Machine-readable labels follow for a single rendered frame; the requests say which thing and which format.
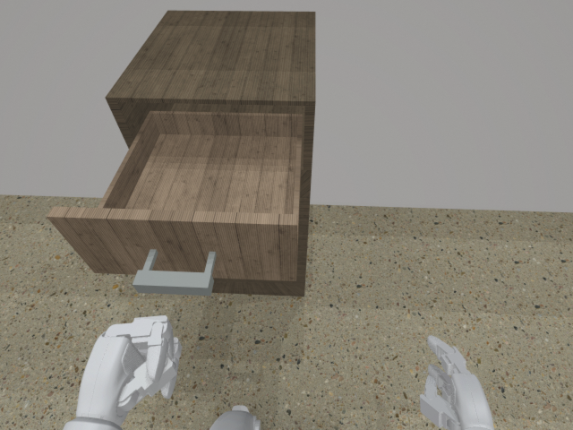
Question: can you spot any handle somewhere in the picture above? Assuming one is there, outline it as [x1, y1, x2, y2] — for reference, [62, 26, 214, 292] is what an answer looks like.
[133, 249, 217, 296]

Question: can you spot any left robot thigh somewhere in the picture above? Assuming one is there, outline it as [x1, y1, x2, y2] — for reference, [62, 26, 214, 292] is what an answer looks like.
[210, 410, 261, 430]

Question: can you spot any right robot hand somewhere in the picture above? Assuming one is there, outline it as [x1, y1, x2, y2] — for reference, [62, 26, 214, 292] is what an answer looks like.
[420, 335, 494, 430]

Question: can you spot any cabinet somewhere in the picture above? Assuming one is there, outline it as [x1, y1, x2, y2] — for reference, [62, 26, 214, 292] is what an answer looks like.
[106, 11, 315, 297]

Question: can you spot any drawer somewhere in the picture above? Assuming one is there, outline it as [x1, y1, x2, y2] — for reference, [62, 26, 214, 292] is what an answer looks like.
[47, 111, 303, 281]

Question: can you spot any robot left shin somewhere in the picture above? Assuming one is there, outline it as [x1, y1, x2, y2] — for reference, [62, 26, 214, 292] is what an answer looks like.
[232, 405, 250, 413]

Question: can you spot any left robot hand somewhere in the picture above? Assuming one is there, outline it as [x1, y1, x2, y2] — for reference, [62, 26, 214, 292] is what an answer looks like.
[76, 315, 183, 426]

